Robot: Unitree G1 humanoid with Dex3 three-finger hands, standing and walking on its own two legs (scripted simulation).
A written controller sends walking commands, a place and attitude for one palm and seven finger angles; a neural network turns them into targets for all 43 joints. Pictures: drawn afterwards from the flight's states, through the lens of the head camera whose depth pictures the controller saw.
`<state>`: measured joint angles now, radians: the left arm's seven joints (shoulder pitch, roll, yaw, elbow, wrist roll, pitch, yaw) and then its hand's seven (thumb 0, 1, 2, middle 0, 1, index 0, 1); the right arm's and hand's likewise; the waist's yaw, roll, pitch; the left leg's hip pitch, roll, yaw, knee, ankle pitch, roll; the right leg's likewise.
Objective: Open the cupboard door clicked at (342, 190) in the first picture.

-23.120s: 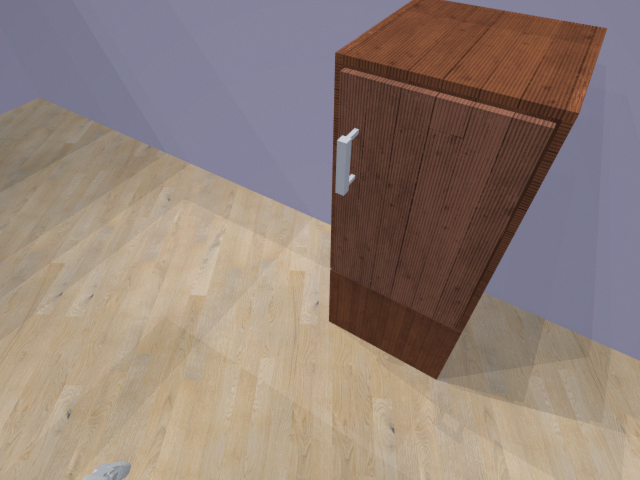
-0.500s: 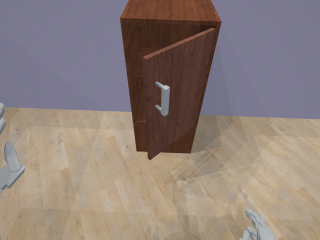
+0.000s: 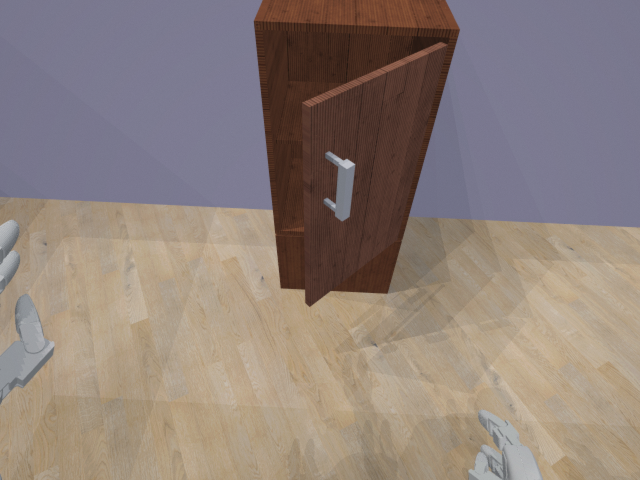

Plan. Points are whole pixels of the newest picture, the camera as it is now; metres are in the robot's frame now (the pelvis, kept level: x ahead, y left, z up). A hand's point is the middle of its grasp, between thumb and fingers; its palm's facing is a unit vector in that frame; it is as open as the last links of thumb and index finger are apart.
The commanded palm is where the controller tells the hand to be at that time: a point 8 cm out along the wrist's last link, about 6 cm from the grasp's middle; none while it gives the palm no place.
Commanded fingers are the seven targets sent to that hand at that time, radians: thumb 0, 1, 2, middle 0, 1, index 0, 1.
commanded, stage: stop stepping back and stand still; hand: left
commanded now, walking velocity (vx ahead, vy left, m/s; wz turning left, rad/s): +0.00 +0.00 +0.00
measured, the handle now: (336, 186) +0.62 +0.01 -0.01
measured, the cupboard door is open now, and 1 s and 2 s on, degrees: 45 45 45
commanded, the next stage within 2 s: let the arm hang, fingers relaxed in 0.12 s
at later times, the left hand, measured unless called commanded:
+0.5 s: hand out of the picture +0.05 +0.18 -0.17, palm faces -0.03 -0.98 -0.19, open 7.4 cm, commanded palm none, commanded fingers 0.00 0.90 0.90 -0.20 -0.30 -0.20 -0.30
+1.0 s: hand out of the picture -0.04 +0.17 -0.18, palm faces +0.08 -0.98 -0.20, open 7.4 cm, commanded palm none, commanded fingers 0.00 0.90 0.90 -0.20 -0.30 -0.20 -0.30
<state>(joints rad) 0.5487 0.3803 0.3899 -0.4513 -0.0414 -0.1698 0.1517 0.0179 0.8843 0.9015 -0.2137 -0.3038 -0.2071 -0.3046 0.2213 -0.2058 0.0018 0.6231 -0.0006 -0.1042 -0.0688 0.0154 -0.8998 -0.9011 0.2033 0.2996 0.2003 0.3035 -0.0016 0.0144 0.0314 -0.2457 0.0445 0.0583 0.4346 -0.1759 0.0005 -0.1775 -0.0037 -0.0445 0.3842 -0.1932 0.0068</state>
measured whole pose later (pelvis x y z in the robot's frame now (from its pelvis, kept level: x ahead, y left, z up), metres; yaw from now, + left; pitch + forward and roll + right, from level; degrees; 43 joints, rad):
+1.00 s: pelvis -0.01 +0.00 -0.01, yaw +2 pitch -2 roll +0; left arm 0.32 0.13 0.02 1.13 0.02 0.02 0.03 0.01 0.91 0.90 -0.20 -0.30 -0.19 -0.30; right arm 0.32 -0.10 0.00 1.12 -0.03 0.02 -0.02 0.01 -0.91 -0.90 0.20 0.30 0.20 0.30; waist -0.01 0.03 0.04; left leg -0.28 0.01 0.03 0.48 -0.17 0.01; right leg -0.23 -0.04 -0.07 0.50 -0.24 0.00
